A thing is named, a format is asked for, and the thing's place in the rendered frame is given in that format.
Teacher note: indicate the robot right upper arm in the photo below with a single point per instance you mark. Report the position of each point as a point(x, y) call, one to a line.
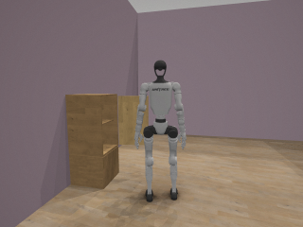
point(177, 96)

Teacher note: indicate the left robot forearm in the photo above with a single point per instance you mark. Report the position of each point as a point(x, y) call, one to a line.
point(139, 120)

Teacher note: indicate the robot left foot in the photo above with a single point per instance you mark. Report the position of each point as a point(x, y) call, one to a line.
point(149, 196)

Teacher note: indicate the robot left hand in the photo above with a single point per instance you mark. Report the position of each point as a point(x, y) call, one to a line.
point(136, 136)

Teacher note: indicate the robot right hand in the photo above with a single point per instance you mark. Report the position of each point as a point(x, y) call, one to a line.
point(184, 138)

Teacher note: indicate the robot right foot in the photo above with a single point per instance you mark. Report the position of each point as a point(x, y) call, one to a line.
point(173, 195)

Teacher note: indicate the robot left upper arm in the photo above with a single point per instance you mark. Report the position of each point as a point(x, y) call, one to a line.
point(143, 96)

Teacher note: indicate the robot foot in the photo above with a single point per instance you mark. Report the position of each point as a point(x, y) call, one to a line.
point(173, 195)
point(149, 196)

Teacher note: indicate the cupboard door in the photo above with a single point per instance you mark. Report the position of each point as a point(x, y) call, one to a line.
point(127, 114)

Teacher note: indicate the right robot forearm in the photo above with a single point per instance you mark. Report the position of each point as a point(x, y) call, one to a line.
point(181, 120)

